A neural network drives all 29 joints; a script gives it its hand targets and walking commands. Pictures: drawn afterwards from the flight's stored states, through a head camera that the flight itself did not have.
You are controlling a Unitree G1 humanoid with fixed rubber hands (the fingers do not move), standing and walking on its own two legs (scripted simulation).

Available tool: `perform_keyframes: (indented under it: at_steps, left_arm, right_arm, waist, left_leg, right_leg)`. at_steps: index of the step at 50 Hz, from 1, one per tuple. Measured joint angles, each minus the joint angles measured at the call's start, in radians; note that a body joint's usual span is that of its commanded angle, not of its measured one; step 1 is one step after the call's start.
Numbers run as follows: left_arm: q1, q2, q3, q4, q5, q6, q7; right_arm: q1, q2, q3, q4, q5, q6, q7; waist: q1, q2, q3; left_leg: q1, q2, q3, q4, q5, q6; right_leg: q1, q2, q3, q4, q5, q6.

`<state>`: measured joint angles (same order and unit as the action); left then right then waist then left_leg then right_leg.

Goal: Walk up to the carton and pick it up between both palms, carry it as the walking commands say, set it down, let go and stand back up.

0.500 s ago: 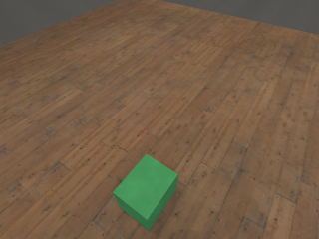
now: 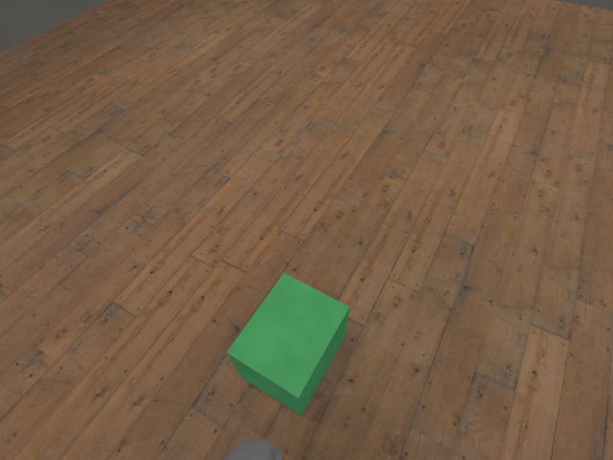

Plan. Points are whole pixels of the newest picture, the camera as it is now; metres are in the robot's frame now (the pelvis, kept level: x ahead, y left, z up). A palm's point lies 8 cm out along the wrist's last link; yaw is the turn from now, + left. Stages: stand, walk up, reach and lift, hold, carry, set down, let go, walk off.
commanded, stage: walk up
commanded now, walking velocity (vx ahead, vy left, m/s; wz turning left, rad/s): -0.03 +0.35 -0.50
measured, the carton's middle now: (292, 343) +0.49 +0.10 -0.66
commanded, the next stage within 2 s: none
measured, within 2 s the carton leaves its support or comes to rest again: neither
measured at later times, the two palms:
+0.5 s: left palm (59, 417) +0.18 +0.41 -0.14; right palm out of the picture -0.04 -0.04 -0.14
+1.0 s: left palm (7, 381) +0.23 +0.54 -0.16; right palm out of the picture +0.03 +0.06 -0.11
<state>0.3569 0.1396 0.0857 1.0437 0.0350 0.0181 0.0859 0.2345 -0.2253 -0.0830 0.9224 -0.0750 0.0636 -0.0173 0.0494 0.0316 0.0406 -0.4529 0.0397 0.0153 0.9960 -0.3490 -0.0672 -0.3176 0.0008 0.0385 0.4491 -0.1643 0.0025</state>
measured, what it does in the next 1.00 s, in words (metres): steps to the left, turning right: left foot, then right foot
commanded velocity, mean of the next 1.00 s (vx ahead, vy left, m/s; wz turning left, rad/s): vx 0.05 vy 0.15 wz -0.33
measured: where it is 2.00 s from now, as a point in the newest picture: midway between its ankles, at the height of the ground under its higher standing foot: outside the picture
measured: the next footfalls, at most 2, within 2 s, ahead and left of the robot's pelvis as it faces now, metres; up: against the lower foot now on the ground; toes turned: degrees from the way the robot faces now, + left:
left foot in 0.20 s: +0.03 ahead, +0.25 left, +0.00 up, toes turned -4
right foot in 0.54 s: +0.00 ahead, +0.12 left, +0.00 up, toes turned -25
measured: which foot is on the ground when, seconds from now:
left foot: up 0.00-0.18, down 0.20-0.54, up 0.56-0.82, down 0.84-1.00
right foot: down 0.00-0.20, up 0.22-0.52, down 0.54-0.84, up 0.86-1.00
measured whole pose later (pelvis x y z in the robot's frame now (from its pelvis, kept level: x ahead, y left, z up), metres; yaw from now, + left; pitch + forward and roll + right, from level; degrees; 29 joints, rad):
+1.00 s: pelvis +0.10 +0.30 +0.00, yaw -23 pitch +1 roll -4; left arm 0.20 0.30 0.10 1.07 0.03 0.08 0.00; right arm 0.24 -0.16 -0.01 0.98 -0.02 0.00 -0.05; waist -0.03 -0.04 0.06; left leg -0.36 0.18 0.07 0.58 -0.23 -0.04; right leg -0.45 0.02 0.02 1.07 -0.46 0.03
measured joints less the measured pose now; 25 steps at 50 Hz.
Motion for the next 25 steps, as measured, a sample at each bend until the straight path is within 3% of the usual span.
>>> perform_keyframes:
  at_steps: [4, 8, 10, 11, 13, 16, 18, 21, 25]
  left_arm:
    - [0.040, 0.031, 0.013, -0.022, 0.012, 0.014, -0.003]
    - [0.050, 0.065, 0.026, -0.048, 0.014, 0.037, -0.020]
    - [0.050, 0.078, 0.024, -0.062, 0.011, 0.049, -0.026]
    - [0.034, 0.093, 0.027, -0.062, 0.011, 0.055, -0.025]
    - [0.009, 0.111, 0.029, -0.073, 0.010, 0.062, -0.020]
    - [-0.037, 0.128, 0.032, -0.096, 0.007, 0.056, -0.025]
    - [-0.069, 0.132, 0.032, -0.109, 0.005, 0.045, -0.033]
    - [-0.109, 0.129, 0.021, -0.115, -0.002, 0.038, -0.040]
    - [-0.177, 0.092, -0.006, -0.110, -0.017, 0.031, -0.039]
  right_arm:
    - [-0.042, -0.020, 0.001, -0.078, 0.011, 0.020, 0.015]
    - [-0.075, -0.015, 0.012, -0.124, 0.033, 0.014, 0.025]
    - [-0.068, -0.008, 0.018, -0.131, 0.035, -0.006, 0.027]
    - [-0.068, 0.012, 0.023, -0.119, 0.030, -0.012, 0.025]
    - [-0.045, 0.043, 0.045, -0.105, 0.025, -0.009, 0.027]
    - [0.007, 0.078, 0.066, -0.080, 0.026, -0.013, 0.022]
    - [0.029, 0.088, 0.070, -0.057, 0.024, -0.017, 0.011]
    - [0.047, 0.087, 0.063, -0.027, 0.018, -0.029, 0.001]
    - [0.077, 0.066, 0.051, 0.017, 0.019, -0.037, -0.009]
  waist:
    - [0.020, -0.011, 0.016]
    - [0.033, -0.038, 0.026]
    - [0.018, -0.035, 0.008]
    - [0.013, -0.057, 0.011]
    - [0.012, -0.066, 0.000]
    - [-0.014, -0.065, -0.032]
    - [-0.025, -0.069, -0.043]
    - [-0.043, -0.076, -0.048]
    - [-0.082, -0.064, -0.038]
  left_leg:
    - [-0.012, 0.012, -0.037, -0.062, -0.016, 0.006]
    - [0.064, 0.014, -0.027, -0.271, -0.002, 0.014]
    - [0.130, 0.018, -0.005, -0.410, 0.003, 0.024]
    - [0.130, 0.003, 0.014, -0.399, 0.002, 0.029]
    - [0.142, 0.009, 0.050, -0.388, -0.001, 0.044]
    - [0.185, 0.014, 0.086, -0.458, 0.029, 0.069]
    - [0.216, 0.007, 0.120, -0.507, 0.044, 0.086]
    - [0.248, -0.012, 0.185, -0.541, 0.043, 0.109]
    - [0.249, -0.049, 0.242, -0.504, -0.001, 0.139]
  right_leg:
    - [-0.040, -0.047, 0.074, 0.020, 0.005, 0.047]
    - [-0.095, -0.088, 0.154, 0.055, -0.003, 0.081]
    - [-0.142, -0.091, 0.171, 0.125, -0.077, 0.061]
    - [-0.174, -0.094, 0.179, 0.204, -0.168, 0.043]
    - [-0.248, -0.066, 0.115, 0.414, -0.273, 0.041]
    - [-0.312, -0.042, -0.008, 0.662, -0.269, 0.040]
    - [-0.306, -0.035, -0.068, 0.718, -0.246, 0.036]
    - [-0.228, -0.033, -0.133, 0.609, -0.242, 0.024]
    - [-0.054, -0.025, -0.152, 0.312, -0.269, -0.001]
